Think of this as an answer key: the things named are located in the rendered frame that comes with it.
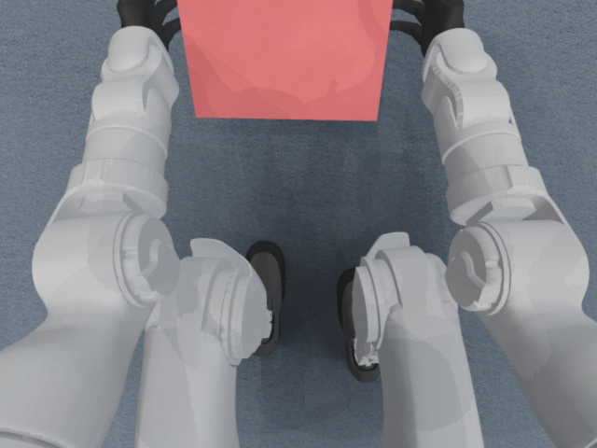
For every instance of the carton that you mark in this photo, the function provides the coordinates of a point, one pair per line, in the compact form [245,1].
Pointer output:
[286,59]

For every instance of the robot left hand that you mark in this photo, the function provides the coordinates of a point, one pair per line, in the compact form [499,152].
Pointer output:
[144,13]

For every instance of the robot left forearm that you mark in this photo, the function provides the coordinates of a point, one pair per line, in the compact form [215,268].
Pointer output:
[128,135]

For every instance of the robot right shin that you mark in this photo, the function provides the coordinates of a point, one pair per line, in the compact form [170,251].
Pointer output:
[365,353]

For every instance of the right robot thigh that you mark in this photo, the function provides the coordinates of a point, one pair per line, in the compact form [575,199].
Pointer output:
[428,396]

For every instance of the robot left upper arm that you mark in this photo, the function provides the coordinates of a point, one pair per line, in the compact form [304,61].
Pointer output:
[100,278]

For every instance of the robot right upper arm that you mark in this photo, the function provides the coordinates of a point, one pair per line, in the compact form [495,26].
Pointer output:
[526,280]

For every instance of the robot right forearm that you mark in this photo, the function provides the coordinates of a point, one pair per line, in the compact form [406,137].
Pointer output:
[478,139]

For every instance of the robot right hand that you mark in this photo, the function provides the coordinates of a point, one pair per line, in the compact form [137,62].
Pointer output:
[435,17]

